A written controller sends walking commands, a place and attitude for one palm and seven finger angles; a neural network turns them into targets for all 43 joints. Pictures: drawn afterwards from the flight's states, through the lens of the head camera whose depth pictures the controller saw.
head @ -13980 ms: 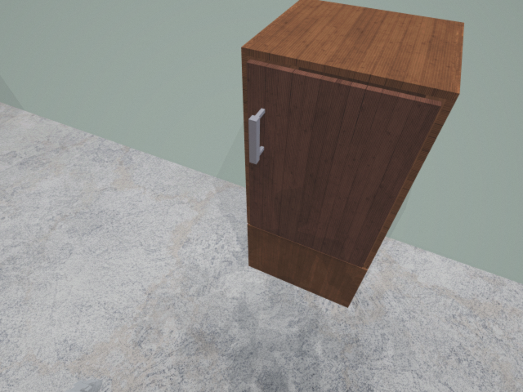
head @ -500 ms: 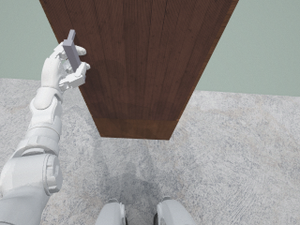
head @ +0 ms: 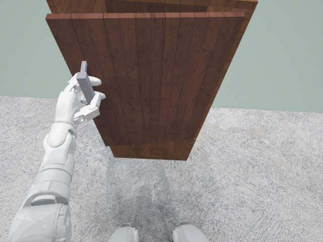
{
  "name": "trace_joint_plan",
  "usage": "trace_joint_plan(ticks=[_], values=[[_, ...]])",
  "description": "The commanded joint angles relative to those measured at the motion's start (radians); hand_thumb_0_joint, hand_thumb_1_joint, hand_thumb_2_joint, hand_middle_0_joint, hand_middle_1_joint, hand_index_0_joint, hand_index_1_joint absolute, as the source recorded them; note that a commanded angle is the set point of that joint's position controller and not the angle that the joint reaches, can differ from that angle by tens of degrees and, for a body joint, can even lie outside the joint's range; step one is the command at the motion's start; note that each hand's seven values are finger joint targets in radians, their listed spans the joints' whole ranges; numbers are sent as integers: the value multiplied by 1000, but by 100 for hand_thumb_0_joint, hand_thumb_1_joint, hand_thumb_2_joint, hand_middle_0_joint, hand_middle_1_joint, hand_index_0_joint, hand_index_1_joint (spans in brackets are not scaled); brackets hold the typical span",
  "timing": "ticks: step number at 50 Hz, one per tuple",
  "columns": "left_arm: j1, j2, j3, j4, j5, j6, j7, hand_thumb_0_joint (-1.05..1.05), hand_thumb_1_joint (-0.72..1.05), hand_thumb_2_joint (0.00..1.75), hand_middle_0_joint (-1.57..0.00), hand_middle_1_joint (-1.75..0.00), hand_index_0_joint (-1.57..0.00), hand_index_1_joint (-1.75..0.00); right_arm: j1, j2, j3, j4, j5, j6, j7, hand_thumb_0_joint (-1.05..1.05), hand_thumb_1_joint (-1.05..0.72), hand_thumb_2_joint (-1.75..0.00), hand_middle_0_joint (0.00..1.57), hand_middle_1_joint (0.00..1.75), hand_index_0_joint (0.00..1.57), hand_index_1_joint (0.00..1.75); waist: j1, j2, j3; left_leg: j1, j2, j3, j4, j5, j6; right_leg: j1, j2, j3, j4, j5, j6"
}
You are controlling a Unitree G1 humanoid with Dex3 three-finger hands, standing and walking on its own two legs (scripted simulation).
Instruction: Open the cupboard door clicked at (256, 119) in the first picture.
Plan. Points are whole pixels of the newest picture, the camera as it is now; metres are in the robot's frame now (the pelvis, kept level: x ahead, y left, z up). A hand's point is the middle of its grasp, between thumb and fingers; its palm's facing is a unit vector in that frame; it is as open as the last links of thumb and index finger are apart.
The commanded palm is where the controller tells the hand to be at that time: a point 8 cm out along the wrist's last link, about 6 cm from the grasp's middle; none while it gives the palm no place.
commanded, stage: pull the door open along its arc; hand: left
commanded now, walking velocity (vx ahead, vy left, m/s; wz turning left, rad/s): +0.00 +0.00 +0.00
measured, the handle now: (89, 87) +0.49 +0.17 +0.06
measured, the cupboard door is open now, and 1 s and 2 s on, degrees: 8 44 46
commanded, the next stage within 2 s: open thumb and fingers to let go in 0.72 s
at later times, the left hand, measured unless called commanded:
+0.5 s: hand (121, 153) +0.31 +0.08 +0.06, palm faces +0.34 -0.94 +0.01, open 6.0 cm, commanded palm +0.25 +0.11 +0.06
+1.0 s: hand (142, 181) +0.25 +0.03 +0.06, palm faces +0.34 -0.94 +0.00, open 6.5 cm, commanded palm +0.20 +0.07 +0.06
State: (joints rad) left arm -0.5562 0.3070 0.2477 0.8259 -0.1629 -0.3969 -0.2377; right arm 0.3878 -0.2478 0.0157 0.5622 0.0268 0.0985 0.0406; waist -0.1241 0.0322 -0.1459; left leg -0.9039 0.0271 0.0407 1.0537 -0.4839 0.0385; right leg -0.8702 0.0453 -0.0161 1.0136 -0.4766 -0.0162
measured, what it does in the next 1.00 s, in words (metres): shifts its weight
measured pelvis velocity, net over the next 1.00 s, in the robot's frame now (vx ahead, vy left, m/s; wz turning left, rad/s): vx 0.00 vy -0.05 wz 0.09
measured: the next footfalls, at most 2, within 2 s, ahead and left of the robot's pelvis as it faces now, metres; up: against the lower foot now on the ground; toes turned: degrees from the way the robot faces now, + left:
none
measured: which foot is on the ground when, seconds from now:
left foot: down 0.00-1.00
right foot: down 0.00-1.00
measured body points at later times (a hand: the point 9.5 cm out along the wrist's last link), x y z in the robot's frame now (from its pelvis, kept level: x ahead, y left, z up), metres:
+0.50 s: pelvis -0.01 -0.02 +0.00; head +0.04 -0.03 +0.45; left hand +0.29 +0.13 +0.06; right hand +0.18 -0.22 -0.09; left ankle +0.01 +0.09 -0.67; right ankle +0.00 -0.11 -0.67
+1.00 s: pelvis +0.00 -0.05 +0.00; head +0.03 -0.07 +0.45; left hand +0.22 +0.08 +0.06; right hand +0.20 -0.25 -0.09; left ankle +0.01 +0.09 -0.67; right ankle +0.00 -0.11 -0.67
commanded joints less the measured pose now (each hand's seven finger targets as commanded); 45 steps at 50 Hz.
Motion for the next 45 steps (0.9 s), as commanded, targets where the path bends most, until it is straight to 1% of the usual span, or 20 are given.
trace_joint_plan(ticks=[1,2,3,4,7,11,14,16,18,21,26,27,30,33,34,36,38,41,42,45], values=[[-54,138,5,-370,-49,-62,-4,0,90,90,-40,-135,-40,-135,18,-153,-63,-154,7,-46,-12,0,-90,-90,20,30,20,30,70,4,-396,288,-29,-38,-134,427,-5,297,10,-8,-120,475,-10],[-14,135,3,-386,-47,-61,3,0,90,90,-40,-135,-40,-135,8,-151,-63,-152,8,-46,-13,0,-90,-90,20,30,20,30,71,-15,-373,296,-23,-43,-143,419,-10,280,9,-13,-121,458,-9],[-6,75,125,-435,-124,-58,146,0,90,90,-40,-135,-40,-135,-28,-112,-60,-151,2,-62,-17,0,-90,-90,20,30,20,30,150,-31,-343,263,-23,-34,-159,413,-22,285,13,-29,-130,427,-6],[56,-10,32,-455,-92,-50,215,0,90,90,-40,-135,-40,-135,-35,-112,-58,-155,-5,-76,-11,0,-90,-90,20,30,20,30,117,-12,-323,278,-23,-33,-162,394,-29,261,13,-35,-129,401,-2],[121,-38,6,-569,-5,-68,389,0,90,90,-40,-135,-40,-135,-56,-103,-59,-146,-32,-93,1,0,-90,-90,20,30,20,30,126,-2,-326,292,-23,-37,-149,409,-35,250,1,-36,-106,400,-7],[185,-175,-121,-642,119,-67,588,0,90,90,-40,-135,-40,-135,-100,-84,-60,-150,-63,-96,15,0,-90,-90,20,30,20,30,113,-58,-306,277,-22,-47,-133,374,-34,233,-5,-40,-96,371,-7],[196,-262,-221,-680,186,-49,684,0,90,90,-40,-135,-40,-135,-141,-75,-60,-153,-75,-93,15,0,-90,-90,20,30,20,30,101,-57,-310,283,-27,-48,-131,323,-32,234,-13,-34,-106,344,-9],[208,-297,-283,-678,224,-37,706,0,90,90,-40,-135,-40,-135,-149,-74,-60,-152,-80,-91,10,0,-90,-90,20,30,20,30,84,-95,-289,273,-31,-49,-130,276,-24,237,-16,-24,-130,316,-7],[217,-329,-341,-707,247,-30,708,0,90,90,-40,-135,-40,-135,-173,-67,-60,-155,-79,-90,4,0,-90,-90,20,30,20,30,81,-69,-285,286,-34,-45,-137,243,-22,240,-23,-15,-145,293,-9],[297,-376,-405,-749,245,-19,695,0,90,90,-40,-135,-40,-135,-189,-58,-54,-167,-76,-94,-2,0,-90,-90,20,30,20,30,87,-63,-276,304,-36,-45,-147,245,-20,268,-25,-13,-164,302,-14],[478,-430,-479,-827,222,-6,683,0,90,90,-40,-135,-40,-135,-218,-42,-44,-194,-69,-112,-5,0,-90,-90,20,30,20,30,95,-105,-231,299,-40,-46,-156,236,-19,305,-34,-4,-192,318,-10],[511,-442,-497,-863,221,-6,686,0,90,90,-40,-135,-40,-135,-230,-38,-42,-203,-68,-117,-3,0,-90,-90,20,30,20,30,99,-86,-222,298,-41,-45,-158,225,-20,302,-36,-4,-194,304,-10],[611,-461,-544,-925,252,-6,702,0,90,90,-40,-135,-40,-135,-239,-28,-37,-218,-70,-133,-1,0,-90,-90,20,30,20,30,97,-84,-199,294,-43,-50,-156,214,-19,293,-40,0,-196,291,-11],[720,-474,-581,-982,280,-3,709,0,90,90,-40,-135,-40,-135,-245,-18,-35,-236,-74,-156,-2,0,-90,-90,20,30,20,30,100,-123,-198,275,-48,-53,-142,204,-18,302,-47,11,-200,292,-7],[754,-481,-595,-1010,285,-4,709,0,90,90,-40,-135,-40,-135,-247,-14,-32,-240,-72,-164,-2,0,-90,-90,20,30,20,30,104,-105,-202,273,-50,-53,-141,202,-19,307,-49,16,-199,293,-8],[855,-486,-603,-1034,269,10,703,0,90,90,-40,-135,-40,-135,-259,-9,-27,-254,-65,-176,0,0,-90,-90,20,30,20,30,118,-94,-173,267,-54,-54,-145,188,-22,316,-48,20,-214,273,-11],[893,-496,-605,-1062,243,20,700,0,90,90,-40,-135,-40,-135,-266,-4,-21,-258,-64,-186,-2,0,-90,-90,20,30,20,30,114,-120,-164,256,-60,-54,-135,170,-23,321,-59,38,-231,277,2],[720,-445,-548,-1041,240,24,728,0,90,90,-40,-135,-40,-135,-271,-10,-16,-227,-72,-194,-15,0,-90,-90,20,30,20,30,84,-137,-102,214,-62,-66,-98,126,-24,262,-73,82,-256,201,14],[725,-432,-520,-1033,241,20,735,0,83,87,-40,-134,-40,-134,-277,-10,-20,-223,-76,-195,-17,0,-90,-90,20,30,20,30,100,-129,-128,209,-64,-63,-93,120,-27,262,-75,89,-252,177,13],[756,-430,-507,-1013,233,16,726,0,62,78,-38,-132,-38,-132,-270,-6,-18,-221,-76,-201,-18,0,-90,-90,20,30,20,30,108,-150,-145,188,-69,-65,-88,123,-30,293,-90,116,-258,211,23]])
